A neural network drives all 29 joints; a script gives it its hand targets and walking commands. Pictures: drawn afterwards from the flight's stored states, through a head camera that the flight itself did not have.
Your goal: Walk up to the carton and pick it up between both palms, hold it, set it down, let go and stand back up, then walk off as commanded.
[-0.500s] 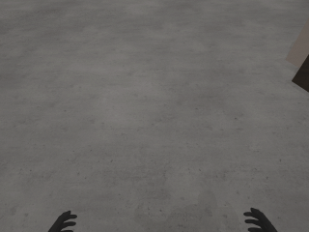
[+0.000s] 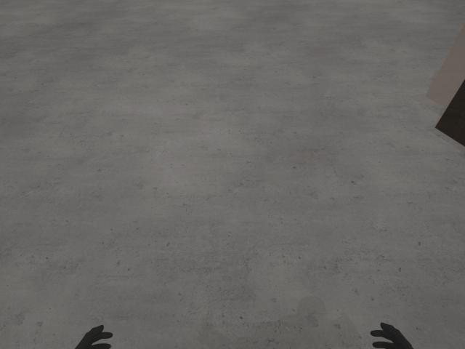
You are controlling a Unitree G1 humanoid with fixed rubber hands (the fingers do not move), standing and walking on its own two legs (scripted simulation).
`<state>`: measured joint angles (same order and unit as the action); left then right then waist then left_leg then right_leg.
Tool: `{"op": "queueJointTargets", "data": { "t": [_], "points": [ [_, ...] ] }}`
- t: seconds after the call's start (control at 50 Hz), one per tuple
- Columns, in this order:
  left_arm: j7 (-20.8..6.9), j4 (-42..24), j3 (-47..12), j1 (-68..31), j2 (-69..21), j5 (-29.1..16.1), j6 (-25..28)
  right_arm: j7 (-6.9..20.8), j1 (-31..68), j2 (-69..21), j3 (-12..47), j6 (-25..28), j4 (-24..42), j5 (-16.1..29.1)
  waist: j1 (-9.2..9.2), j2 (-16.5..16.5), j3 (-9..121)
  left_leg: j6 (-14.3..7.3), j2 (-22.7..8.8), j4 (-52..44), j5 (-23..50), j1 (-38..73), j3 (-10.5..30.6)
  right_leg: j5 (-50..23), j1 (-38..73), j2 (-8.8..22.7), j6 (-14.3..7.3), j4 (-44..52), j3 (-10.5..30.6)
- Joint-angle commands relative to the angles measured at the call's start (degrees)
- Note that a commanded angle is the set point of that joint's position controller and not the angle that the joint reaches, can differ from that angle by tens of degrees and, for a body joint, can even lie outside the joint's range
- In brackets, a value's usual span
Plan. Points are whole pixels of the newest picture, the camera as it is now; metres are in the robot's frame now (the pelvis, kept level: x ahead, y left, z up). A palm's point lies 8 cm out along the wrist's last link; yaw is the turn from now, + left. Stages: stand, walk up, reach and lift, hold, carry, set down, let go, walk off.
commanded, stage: stand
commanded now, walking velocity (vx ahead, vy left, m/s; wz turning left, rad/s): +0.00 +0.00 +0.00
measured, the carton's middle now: out of the picture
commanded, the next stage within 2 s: walk up in 0.94 s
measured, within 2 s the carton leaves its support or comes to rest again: neither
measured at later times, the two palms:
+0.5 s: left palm out of the picture +0.09 +0.29 -0.09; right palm out of the picture +0.08 -0.28 -0.11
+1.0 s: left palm out of the picture +0.07 +0.29 -0.09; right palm out of the picture +0.06 -0.28 -0.10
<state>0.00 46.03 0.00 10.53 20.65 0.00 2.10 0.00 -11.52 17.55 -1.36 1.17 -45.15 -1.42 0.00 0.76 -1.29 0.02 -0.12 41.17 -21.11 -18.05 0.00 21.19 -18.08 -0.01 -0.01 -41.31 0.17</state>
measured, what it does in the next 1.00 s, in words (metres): stands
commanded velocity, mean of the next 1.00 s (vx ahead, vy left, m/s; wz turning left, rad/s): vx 0.00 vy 0.00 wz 0.00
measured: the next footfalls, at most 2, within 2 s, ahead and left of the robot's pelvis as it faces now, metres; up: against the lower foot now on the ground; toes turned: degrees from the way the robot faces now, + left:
right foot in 1.46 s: +0.08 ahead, -0.23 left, +0.00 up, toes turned -10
left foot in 1.82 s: +0.22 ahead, -0.07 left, +0.00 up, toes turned -19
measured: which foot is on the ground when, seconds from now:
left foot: down 0.00-1.00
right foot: down 0.00-1.00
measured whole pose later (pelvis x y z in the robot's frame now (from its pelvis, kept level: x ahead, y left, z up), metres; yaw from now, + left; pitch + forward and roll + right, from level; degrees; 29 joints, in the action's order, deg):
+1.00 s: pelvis -0.02 +0.00 +0.01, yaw +0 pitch -1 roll +0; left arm 0.0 54.9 0.0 8.7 20.5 0.0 2.1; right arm 0.0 -11.5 17.7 -1.4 1.2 -52.8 -1.4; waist 0.0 0.8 -1.3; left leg 0.0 -0.1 33.8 -15.0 -17.5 0.0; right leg 15.3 -17.8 0.0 0.0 -34.4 0.2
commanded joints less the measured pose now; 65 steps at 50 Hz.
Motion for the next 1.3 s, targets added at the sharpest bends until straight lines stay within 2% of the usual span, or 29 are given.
{"op": "queueJointTargets", "data": {
  "t": [0.0, 0.08, 0.14, 0.22, 0.24, 0.3, 0.4, 0.44, 0.48, 0.5, 0.58, 0.6, 0.62, 0.66, 0.7, 0.72, 0.84, 0.86, 0.9, 0.94, 0.98, 1.0, 1.1, 1.12, 1.14, 1.16, 1.18, 1.22, 1.28],
  "points": [
    [0.66, -2.19, 3.4, -4.38, 11.78, 1.45, 0.56, -0.6, 4.51, 12.42, -2.67, 1.62, 1.92, 0.49, -0.95, 0.08, -1.25, -5.21, -5.6, -13.77, 3.07, 1.45, 8.23, -4.21, -2.36, 5.5, -4.76, 12.21, 8.56],
    [0.15, -0.53, 3.17, -3.63, 10.73, 1.4, 1.2, -0.14, 3.18, 12.9, -2.89, 1.61, 1.1, 0.59, 0.44, 0.0, -0.62, -4.42, -5.62, -16.74, -2.84, -1.1, 9.15, -3.85, 1.67, 4.25, -4.37, 12.39, 7.41],
    [0.0, 0.84, 3.16, -2.24, 10.08, 1.15, 1.66, -0.13, 3.69, 13.97, -2.86, 1.77, -0.76, 0.34, -1.53, 1.63, 0.16, -4.21, -6.46, -16.6, 1.22, 1.36, 10.01, -5.24, 1.78, 4.18, -4.49, 12.49, 7.38],
    [0.21, 1.34, 2.78, -5.0, 11.29, 1.68, 1.25, -0.05, 3.72, 13.41, -2.33, 1.68, -0.1, 1.01, 0.3, -1.43, 2.36, -3.26, -5.25, -13.58, 9.65, 3.51, 7.78, -10.75, 2.54, 4.69, -3.93, 12.76, 7.4],
    [0.36, 1.53, 2.67, -3.9, 10.65, 1.24, 1.67, -0.1, 4.18, 13.49, -2.46, 1.93, -0.73, 0.62, -0.05, 2.2, 0.87, -3.29, -5.15, -14.31, 7.54, 0.9, 8.39, -9.93, 1.99, 5.2, -3.91, 11.73, 8.02],
    [0.27, 2.38, 2.85, -4.58, 11.64, 1.47, 1.6, -0.49, 5.14, 12.72, -1.97, 2.0, -0.93, 0.43, 0.08, -2.97, -0.29, -3.31, -4.49, -14.02, 8.88, 2.5, 6.54, -9.91, 1.69, 5.61, -4.08, 14.63, 9.03],
    [0.24, 3.3, 2.79, -3.83, 9.91, 0.8, 1.55, -0.11, 4.62, 12.61, -1.81, 1.84, -2.84, 0.64, -0.8, 2.59, 1.68, -3.95, -5.89, -16.08, 5.78, 1.92, 8.86, -7.96, 3.35, 5.39, -4.04, 14.25, 7.84],
    [0.44, 2.84, 3.47, -4.69, 12.45, 1.47, 1.16, -0.52, 4.85, 13.23, -2.29, 1.48, -2.37, 1.5, 0.48, -3.91, 2.86, -4.01, -5.5, -14.57, 10.06, 3.32, 7.69, -12.18, 3.34, 6.35, -3.74, 14.96, 8.29],
    [0.58, 3.51, 2.55, -3.74, 10.03, 0.03, 1.43, -0.09, 5.76, 12.51, -1.85, 1.85, -2.32, 0.35, -1.0, 0.99, 3.3, -3.78, -5.28, -13.56, 9.2, 4.74, 7.41, -9.68, 2.62, 6.66, -4.01, 16.81, 9.27],
    [0.44, 3.24, 2.61, -5.12, 10.22, 1.2, 1.77, -0.4, 3.44, 12.14, -1.89, 2.04, -3.63, 0.71, 0.6, -2.45, 0.1, -3.57, -5.39, -15.21, 7.73, 2.2, 8.48, -9.19, 2.45, 6.66, -4.19, 15.95, 8.75],
    [0.49, 3.72, 2.9, -6.29, 10.22, 0.61, 1.05, -0.18, 6.69, 12.59, -1.89, 1.65, -3.32, 1.11, -0.56, 0.03, 2.95, -4.6, -6.34, -16.32, 8.38, 4.34, 8.99, -10.91, 3.31, 5.85, -3.89, 17.38, 8.45],
    [0.59, 4.19, 2.69, -4.89, 10.43, 0.38, 0.75, 0.13, 5.93, 13.59, -2.48, 1.93, -2.7, 0.62, 0.04, -2.97, 5.16, -3.98, -6.47, -16.35, 10.41, 4.39, 8.47, -10.38, 4.85, 6.03, -3.64, 14.51, 6.72],
    [0.44, 4.52, 2.83, -4.04, 10.19, 1.4, 0.88, -0.31, 4.79, 12.37, -2.12, 1.96, -3.16, 1.24, -0.32, 2.86, 3.25, -3.37, -5.29, -16.34, 10.37, 4.03, 7.22, -11.37, 4.55, 5.4, -3.23, 15.38, 7.46],
    [0.41, 4.23, 3.0, -5.73, 11.39, 0.97, 1.19, -0.16, 4.85, 12.84, -1.95, 1.83, -5.02, 0.58, -0.62, 0.05, 5.14, -4.01, -5.94, -17.47, 9.85, 4.79, 8.01, -10.77, 6.21, 5.89, -3.7, 15.35, 6.88],
    [0.04, 4.51, 2.3, -4.04, 9.16, 0.48, 1.33, -0.38, 5.22, 13.07, -1.95, 2.02, -4.77, 1.16, -0.9, 3.88, 3.58, -4.2, -7.38, -18.99, 6.54, 2.86, 9.05, -10.77, 5.71, 5.32, -3.57, 15.05, 7.06],
    [0.17, 5.43, 2.67, -4.55, 11.47, 0.92, 1.34, -0.62, 5.6, 13.5, -1.97, 1.81, -4.72, 1.38, 0.07, -1.11, 2.81, -4.26, -7.69, -20.43, 4.37, 1.61, 9.77, -9.24, 6.31, 5.58, -3.24, 15.79, 7.22],
    [-0.04, 6.61, 2.73, -5.45, 11.47, 0.77, 1.11, 0.08, 2.76, 12.65, -1.62, 1.9, -5.92, 1.58, 1.14, -0.71, 3.76, -3.02, -5.97, -18.4, 7.41, 5.27, 8.23, -6.02, 3.08, 6.14, -3.96, 17.66, 7.95],
    [-0.02, 7.06, 2.71, -4.63, 11.29, 0.73, 1.15, 0.21, 3.94, 13.85, -2.21, 1.89, -6.16, 0.94, 0.24, 2.8, 0.76, -3.64, -6.15, -19.64, 6.32, 3.57, 9.02, -4.87, 2.21, 5.75, -3.75, 17.58, 7.92],
    [-0.09, 6.7, 2.42, -5.16, 10.18, 0.67, 1.28, 0.05, 3.29, 12.96, -2.15, 1.89, -6.0, 1.21, 0.2, -2.04, 3.41, -3.18, -6.5, -20.52, 6.17, 4.71, 9.06, -5.6, 5.4, 5.92, -3.39, 18.18, 7.94],
    [0.09, 6.05, 2.52, -5.91, 10.63, 0.51, 0.88, -0.04, 4.84, 13.2, -1.92, 1.93, -6.44, 0.52, -0.32, 1.69, 3.54, -3.44, -6.94, -20.09, 6.53, 4.55, 9.52, -7.69, 5.83, 5.49, -3.21, 17.46, 6.18],
    [0.07, 7.65, 2.59, -5.72, 11.37, 0.88, 0.75, -0.07, 5.14, 12.28, -1.89, 1.8, -5.35, 1.29, 1.25, -1.91, 4.02, -3.22, -5.64, -18.4, 5.69, 4.95, 7.58, -6.76, 5.01, 6.71, -3.63, 19.95, 8.46],
    [-0.09, 7.81, 2.41, -6.25, 11.52, 0.87, 1.36, 0.29, 3.45, 12.8, -1.4, 1.84, -6.51, 0.96, 0.92, 0.93, 6.37, -2.95, -5.88, -18.61, 9.13, 5.85, 8.28, -8.53, 7.32, 7.4, -3.32, 19.61, 8.25],
    [-0.12, 9.13, 2.36, -4.43, 9.38, 0.93, 1.35, -0.02, 4.12, 12.81, -2.03, 1.65, -6.84, 0.92, 0.29, -0.18, 4.21, -3.28, -5.85, -19.4, 9.14, 4.85, 7.93, -7.88, 6.6, 5.9, -3.03, 18.66, 6.7],
    [-3.53, -1.34, 6.78, -5.71, 15.24, 3.14, -0.77, 0.2, -3.08, 24.73, -8.25, 2.99, -2.19, -1.02, 2.49, -2.43, 7.46, -7.74, -9.76, -17.51, -12.29, 19.0, 8.53, 6.48, -13.62, 3.49, -5.41, 12.48, 12.53],
    [-5.72, -3.13, 6.03, -11.48, 13.29, 2.81, -1.37, -0.28, -7.01, 27.6, -9.48, 3.22, -4.59, -0.74, 5.74, 9.23, 4.77, -11.04, -17.75, -27.67, -24.2, 28.3, 17.69, 6.72, -30.02, 1.15, -2.71, 2.93, 5.52],
    [-6.45, -4.13, 6.23, -11.1, 13.05, 3.91, -2.18, -0.78, -5.61, 28.08, -10.56, 3.7, -3.95, -0.69, 4.62, 13.34, 2.73, -14.19, -28.12, -33.29, -26.29, 25.39, 23.69, 3.03, -34.82, 4.76, -0.55, -11.16, 2.91],
    [-6.81, -2.64, 7.55, -9.39, 15.6, 4.97, -2.82, -0.82, -0.77, 25.53, -10.37, 4.03, -2.89, -0.21, 2.31, 4.32, 1.25, -14.56, -30.43, -33.86, -22.73, 18.35, 23.92, 2.25, -29.79, 6.95, 0.06, -16.08, 3.85],
    [-8.12, -2.18, 8.33, -5.95, 16.48, 4.02, -3.29, -0.64, 1.96, 23.88, -9.35, 4.88, -1.49, -0.39, 0.46, 2.2, 3.85, -12.51, -26.02, -31.13, -12.5, 17.93, 17.8, -0.28, -24.08, 7.78, 0.89, -17.58, 5.91],
    [-9.36, -3.25, 7.84, -2.08, 13.72, 3.12, -3.35, -0.12, 4.98, 24.22, -10.42, 4.97, -0.75, -1.43, -1.53, 9.2, 5.53, -11.52, -22.29, -27.63, -5.61, 16.82, 7.21, 0.79, -17.44, 8.27, 0.44, -12.46, 3.04]
  ]
}}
